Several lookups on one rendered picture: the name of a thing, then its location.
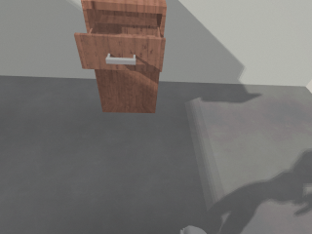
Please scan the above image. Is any cabinet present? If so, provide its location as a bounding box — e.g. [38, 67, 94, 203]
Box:
[81, 0, 167, 113]

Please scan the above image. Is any handle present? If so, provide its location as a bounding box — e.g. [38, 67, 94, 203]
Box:
[105, 54, 137, 65]

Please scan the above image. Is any drawer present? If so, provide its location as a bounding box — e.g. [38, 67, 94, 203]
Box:
[74, 21, 166, 72]

